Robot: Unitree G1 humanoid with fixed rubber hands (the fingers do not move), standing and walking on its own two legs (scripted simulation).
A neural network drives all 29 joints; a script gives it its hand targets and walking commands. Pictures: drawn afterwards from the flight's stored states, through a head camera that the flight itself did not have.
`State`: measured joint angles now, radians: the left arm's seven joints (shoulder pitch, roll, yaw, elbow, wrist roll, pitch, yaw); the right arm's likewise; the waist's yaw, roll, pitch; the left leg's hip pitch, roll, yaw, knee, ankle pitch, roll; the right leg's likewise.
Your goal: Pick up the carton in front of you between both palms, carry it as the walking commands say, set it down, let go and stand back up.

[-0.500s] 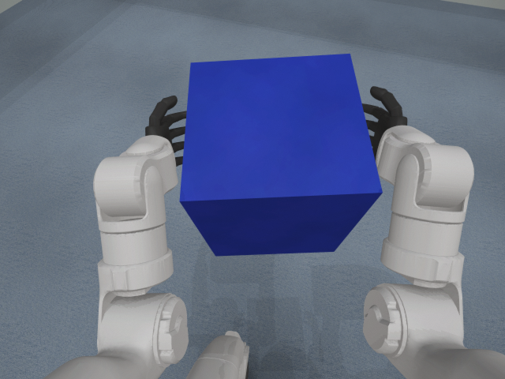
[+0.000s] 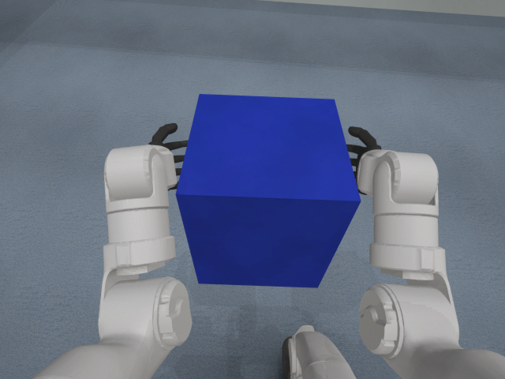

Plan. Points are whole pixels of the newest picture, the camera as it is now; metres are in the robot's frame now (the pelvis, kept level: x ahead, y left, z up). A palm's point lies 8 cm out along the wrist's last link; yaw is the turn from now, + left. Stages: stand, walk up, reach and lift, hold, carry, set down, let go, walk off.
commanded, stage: carry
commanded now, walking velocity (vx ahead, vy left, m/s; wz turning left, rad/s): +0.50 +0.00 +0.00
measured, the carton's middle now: (262, 197) +0.38 -0.02 +0.04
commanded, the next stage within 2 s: none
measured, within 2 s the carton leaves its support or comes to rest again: neither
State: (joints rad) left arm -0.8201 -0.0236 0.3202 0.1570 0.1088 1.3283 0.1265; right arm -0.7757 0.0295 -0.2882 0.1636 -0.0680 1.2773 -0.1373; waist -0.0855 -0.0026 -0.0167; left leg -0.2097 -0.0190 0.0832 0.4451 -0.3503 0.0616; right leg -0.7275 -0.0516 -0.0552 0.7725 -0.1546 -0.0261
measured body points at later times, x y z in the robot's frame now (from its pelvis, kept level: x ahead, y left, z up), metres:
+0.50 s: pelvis +0.31 -0.02 +0.00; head +0.32 -0.03 +0.45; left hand +0.60 +0.14 +0.09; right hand +0.62 -0.16 +0.09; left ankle +0.43 +0.09 -0.71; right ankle +0.19 -0.11 -0.74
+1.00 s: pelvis +0.60 -0.02 +0.00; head +0.56 -0.02 +0.45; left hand +0.87 +0.13 +0.09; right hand +0.87 -0.18 +0.09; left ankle +0.46 +0.08 -0.74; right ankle +0.75 -0.15 -0.72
